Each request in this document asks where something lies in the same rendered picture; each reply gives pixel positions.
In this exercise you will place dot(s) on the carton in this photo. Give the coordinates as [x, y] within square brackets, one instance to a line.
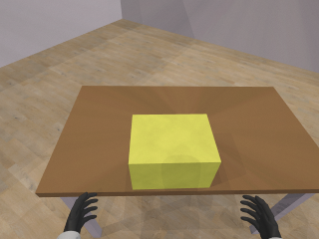
[172, 152]

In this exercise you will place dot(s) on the left robot hand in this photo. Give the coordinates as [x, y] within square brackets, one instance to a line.
[76, 218]

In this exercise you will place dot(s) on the table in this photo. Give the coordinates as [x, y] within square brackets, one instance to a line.
[263, 147]

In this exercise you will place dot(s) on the right robot hand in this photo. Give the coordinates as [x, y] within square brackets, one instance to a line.
[264, 219]

